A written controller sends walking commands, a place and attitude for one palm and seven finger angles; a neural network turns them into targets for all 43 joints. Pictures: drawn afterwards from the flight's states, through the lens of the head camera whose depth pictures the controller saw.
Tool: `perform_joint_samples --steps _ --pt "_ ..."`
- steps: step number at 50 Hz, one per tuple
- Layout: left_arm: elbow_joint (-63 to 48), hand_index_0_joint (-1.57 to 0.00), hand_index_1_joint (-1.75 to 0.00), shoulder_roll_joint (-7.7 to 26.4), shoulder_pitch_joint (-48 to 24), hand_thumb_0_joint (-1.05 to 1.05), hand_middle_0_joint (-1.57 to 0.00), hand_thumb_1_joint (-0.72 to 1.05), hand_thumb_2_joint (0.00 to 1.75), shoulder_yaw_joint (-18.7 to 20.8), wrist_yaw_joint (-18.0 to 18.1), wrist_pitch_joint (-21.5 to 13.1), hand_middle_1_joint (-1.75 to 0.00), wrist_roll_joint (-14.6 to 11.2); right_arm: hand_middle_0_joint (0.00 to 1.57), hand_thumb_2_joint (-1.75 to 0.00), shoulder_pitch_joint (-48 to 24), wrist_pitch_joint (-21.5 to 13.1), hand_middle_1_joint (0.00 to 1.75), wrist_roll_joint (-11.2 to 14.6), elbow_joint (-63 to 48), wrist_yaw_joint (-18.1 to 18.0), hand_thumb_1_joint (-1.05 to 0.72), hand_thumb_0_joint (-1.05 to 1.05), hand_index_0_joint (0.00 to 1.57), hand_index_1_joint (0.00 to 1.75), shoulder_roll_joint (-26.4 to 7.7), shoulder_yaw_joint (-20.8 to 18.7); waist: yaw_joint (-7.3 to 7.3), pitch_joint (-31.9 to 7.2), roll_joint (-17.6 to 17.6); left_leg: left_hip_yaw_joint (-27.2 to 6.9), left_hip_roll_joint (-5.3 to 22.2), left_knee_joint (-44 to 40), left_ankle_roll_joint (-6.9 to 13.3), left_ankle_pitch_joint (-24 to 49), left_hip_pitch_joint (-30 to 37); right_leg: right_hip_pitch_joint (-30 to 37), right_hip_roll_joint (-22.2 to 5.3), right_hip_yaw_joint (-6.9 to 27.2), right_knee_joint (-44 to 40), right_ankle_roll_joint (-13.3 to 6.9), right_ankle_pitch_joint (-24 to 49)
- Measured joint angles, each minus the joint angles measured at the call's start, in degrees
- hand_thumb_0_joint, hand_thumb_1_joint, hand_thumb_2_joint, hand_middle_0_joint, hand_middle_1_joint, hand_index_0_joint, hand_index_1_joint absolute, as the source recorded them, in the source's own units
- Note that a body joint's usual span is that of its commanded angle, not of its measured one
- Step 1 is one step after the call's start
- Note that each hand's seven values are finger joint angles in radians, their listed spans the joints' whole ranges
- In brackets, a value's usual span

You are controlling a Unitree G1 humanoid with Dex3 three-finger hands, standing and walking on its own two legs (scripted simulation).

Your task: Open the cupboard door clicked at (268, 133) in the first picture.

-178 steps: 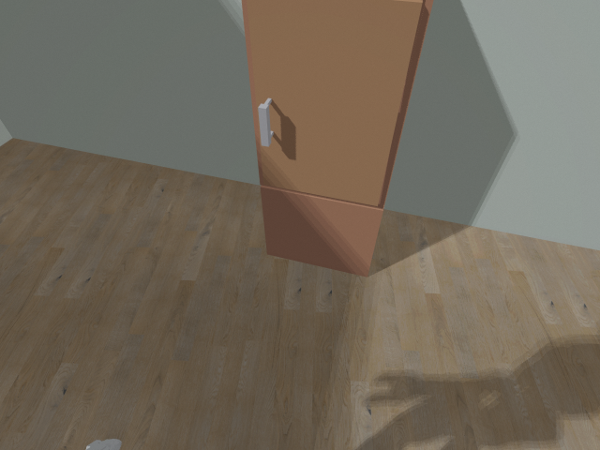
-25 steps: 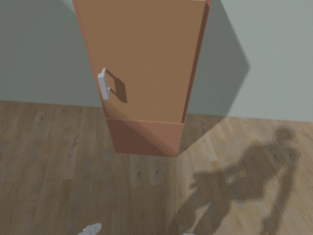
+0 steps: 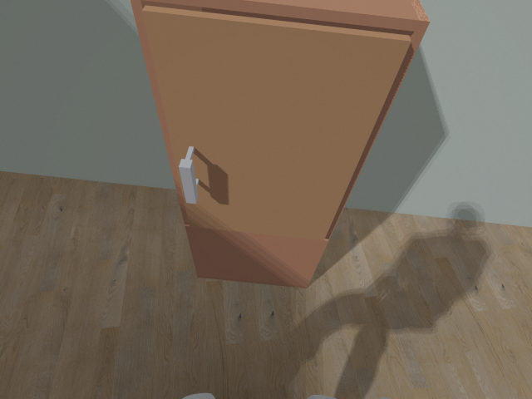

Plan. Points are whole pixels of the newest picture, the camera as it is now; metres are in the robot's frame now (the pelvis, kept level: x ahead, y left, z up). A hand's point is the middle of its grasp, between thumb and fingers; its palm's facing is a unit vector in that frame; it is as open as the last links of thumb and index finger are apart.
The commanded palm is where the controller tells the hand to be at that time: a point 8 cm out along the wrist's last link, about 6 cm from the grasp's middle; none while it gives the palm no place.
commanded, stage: come to a stop and stand still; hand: left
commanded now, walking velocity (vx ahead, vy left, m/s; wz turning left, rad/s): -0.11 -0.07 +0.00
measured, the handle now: (191, 175) +0.54 +0.21 -0.08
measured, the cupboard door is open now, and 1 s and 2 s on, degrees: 0 0 0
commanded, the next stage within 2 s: look again from close up in 0.72 s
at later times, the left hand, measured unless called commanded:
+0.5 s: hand out of the picture +0.04 +0.11 -0.17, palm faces +0.07 -0.98 -0.19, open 7.3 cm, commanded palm none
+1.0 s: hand out of the picture -0.06 +0.08 -0.17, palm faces +0.06 -0.98 -0.16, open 7.4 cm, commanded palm none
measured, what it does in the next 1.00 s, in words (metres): steps on the spot: right foot, then left foot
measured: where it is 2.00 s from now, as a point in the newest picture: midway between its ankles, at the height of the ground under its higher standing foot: outside the picture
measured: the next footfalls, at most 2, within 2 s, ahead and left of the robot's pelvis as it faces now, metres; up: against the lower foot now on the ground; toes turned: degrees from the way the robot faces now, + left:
right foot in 0.22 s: +0.04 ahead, -0.17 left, +0.00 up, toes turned +0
left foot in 0.46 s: +0.01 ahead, +0.06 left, +0.00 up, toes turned +4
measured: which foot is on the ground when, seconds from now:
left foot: down 0.00-0.22, up 0.24-0.44, down 0.46-1.00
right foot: up 0.00-0.20, down 0.22-1.00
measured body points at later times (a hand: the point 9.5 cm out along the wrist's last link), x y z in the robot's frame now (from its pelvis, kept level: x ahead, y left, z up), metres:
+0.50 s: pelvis -0.03 -0.06 -0.01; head -0.02 -0.06 +0.44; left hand +0.04 +0.17 -0.16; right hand -0.02 -0.29 -0.16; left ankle -0.03 +0.05 -0.74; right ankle +0.00 -0.18 -0.74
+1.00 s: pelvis -0.02 -0.07 +0.00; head -0.02 -0.08 +0.45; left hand -0.06 +0.13 -0.16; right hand -0.01 -0.29 -0.16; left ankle -0.03 +0.05 -0.74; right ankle +0.00 -0.18 -0.74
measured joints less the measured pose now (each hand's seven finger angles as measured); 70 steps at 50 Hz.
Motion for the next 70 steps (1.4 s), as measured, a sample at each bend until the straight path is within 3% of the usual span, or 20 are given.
perform_joint_samples --steps 2,5,8,10,11,14,18,20,23,27,33,41,48,70 --pt "-1.4 -0.20 -0.30 0.5 -1.2 0.00 -0.20 0.91 0.90 0.5 -0.2 0.6 -0.29 0.0 0.20 -0.90 -0.6 0.3 0.30 0.0 -0.2 0.0 -0.93 -0.01 0.20 0.30 -0.2 -0.4 -0.33 0.7 0.2 0.2 0.5 -1.0 -0.4 0.8 0.1 -2.4 0.2 0.5 2.1 0.3 1.5" --pt "-3.2 -0.20 -0.30 1.0 -3.0 0.00 -0.20 0.91 0.90 1.1 -0.4 0.9 -0.29 0.0 0.21 -0.90 -0.5 1.0 0.30 -0.2 0.2 0.1 -0.93 -0.01 0.20 0.30 -1.1 -1.1 -0.74 0.9 1.0 0.1 1.2 -1.2 -1.1 1.3 -0.1 -2.9 -0.4 0.7 -1.1 0.3 3.0" --pt "-4.6 -0.20 -0.30 1.1 -4.4 0.00 -0.20 0.91 0.90 1.1 -0.5 0.5 -0.29 0.1 0.21 -0.90 0.5 1.8 0.30 -0.4 0.7 0.6 -0.92 -0.01 0.20 0.30 -2.4 -2.0 -1.33 0.4 2.4 -0.6 1.9 0.2 -2.0 1.2 -0.8 0.1 -1.5 -0.1 -10.3 -0.3 4.9" --pt "-5.5 -0.20 -0.30 1.1 -4.6 0.00 -0.20 0.91 0.90 1.0 -0.6 -0.4 -0.29 0.1 0.20 -0.90 1.6 2.4 0.30 -0.3 0.9 1.0 -0.91 0.00 0.20 0.30 -3.3 -2.5 -1.56 -0.4 3.1 -1.2 2.1 2.6 -2.9 0.4 -2.0 3.9 -2.0 -0.7 -19.4 -0.6 9.8" --pt "-6.1 -0.20 -0.30 1.5 -4.2 0.00 -0.20 0.91 0.90 0.8 -0.6 -1.0 -0.29 0.4 0.20 -0.90 2.5 2.8 0.30 -0.1 0.8 1.3 -0.91 0.00 0.20 0.30 -3.4 -2.6 -1.53 -1.4 2.3 -1.0 1.5 4.8 -3.1 -1.2 -3.3 5.6 -3.0 0.0 -24.3 -1.2 12.1" --pt "-5.3 -0.20 -0.30 -0.4 -4.8 0.00 -0.20 0.91 0.90 -0.1 -0.4 -1.1 -0.29 0.9 0.20 -0.90 3.6 4.6 0.30 0.1 1.0 1.7 -0.91 0.00 0.20 0.30 -5.1 -3.3 -1.90 -1.9 5.1 -5.6 0.2 14.6 -2.1 -12.7 -6.7 4.6 -1.9 -1.0 -22.0 -1.4 12.2" --pt "-4.5 -0.20 -0.30 -2.1 -4.7 0.00 -0.20 0.91 0.90 -0.8 -0.2 -0.8 -0.29 1.0 0.20 -0.90 5.8 4.4 0.30 0.1 1.7 2.0 -0.91 0.00 0.19 0.30 -5.1 -3.0 -2.29 -3.4 5.2 -6.6 -2.3 22.2 -1.3 -13.9 -6.7 5.5 -1.2 -1.5 -24.8 -2.0 14.0" --pt "-4.1 -0.20 -0.30 -2.5 -4.8 0.00 -0.20 0.90 0.90 -1.1 -0.1 -0.9 -0.29 0.8 0.20 -0.90 7.3 3.8 0.30 0.2 2.0 1.9 -0.91 0.00 0.19 0.30 -4.4 -2.6 -2.54 -3.9 4.7 -5.8 -2.7 18.4 -1.4 -13.2 -3.9 5.8 -0.8 -2.0 -26.1 -2.3 14.7" --pt "-3.3 -0.20 -0.30 -2.8 -4.9 0.00 -0.20 0.91 0.90 -1.4 0.0 -1.4 -0.29 0.0 0.20 -0.90 9.2 2.6 0.30 0.2 3.2 1.6 -0.91 0.00 0.19 0.30 -3.3 -1.5 -2.71 -4.6 4.6 -6.2 -2.7 5.1 -1.1 -6.7 2.4 5.1 0.3 -3.1 -25.7 -2.3 14.7" --pt "-1.3 -0.20 -0.30 -1.5 -5.4 0.00 -0.20 0.93 0.90 -1.0 0.3 -1.5 -0.29 -0.6 0.20 -0.90 10.5 1.7 0.30 0.1 6.1 1.4 -0.91 0.00 0.19 0.30 -0.1 0.2 -1.78 -4.3 1.5 -5.9 -3.6 0.7 -1.1 -5.3 4.8 7.2 -0.3 -2.9 -29.4 -2.1 16.8" --pt "2.1 -0.20 -0.30 -1.5 -2.9 0.00 -0.20 0.93 0.90 -1.8 0.0 -2.3 -0.29 -0.6 0.20 -0.90 10.8 1.4 0.30 0.2 8.2 1.3 -0.91 0.01 0.19 0.30 1.2 0.9 -1.11 -4.4 2.1 -5.9 -3.7 -5.0 -1.7 -2.4 7.7 9.6 -0.1 -2.9 -34.1 -2.7 18.9" --pt "5.5 -0.20 -0.30 -3.5 1.6 0.00 -0.20 0.91 0.90 -2.5 0.0 -2.4 -0.29 -0.6 0.20 -0.90 10.5 1.0 0.30 0.4 8.5 1.1 -0.91 0.01 0.20 0.30 0.4 0.9 -1.06 -4.2 3.0 -5.5 -3.3 -6.6 -2.1 -1.9 8.8 10.3 0.5 -2.6 -35.3 -3.2 19.3" --pt "5.5 -0.20 -0.30 -5.1 3.3 0.00 -0.20 0.91 0.90 -4.1 0.8 -4.2 -0.29 -0.3 0.20 -0.90 10.5 0.6 0.30 0.4 4.9 1.7 -0.91 0.01 0.19 0.30 -1.7 1.1 -1.91 -3.5 4.0 -6.4 -3.1 -0.1 -1.9 -4.9 5.7 8.5 0.2 -3.6 -30.8 -3.1 17.0" --pt "2.1 -0.20 -0.30 -2.1 -0.1 0.01 -0.20 0.91 0.90 -3.7 0.8 -3.9 -0.29 -0.4 0.20 -0.90 11.3 0.1 0.30 0.4 5.4 1.7 -0.91 0.01 0.19 0.30 -0.9 2.2 -1.33 -4.3 2.1 -5.7 -4.6 -1.7 -0.5 -4.1 7.0 9.5 -1.2 -2.8 -31.7 -1.6 17.7"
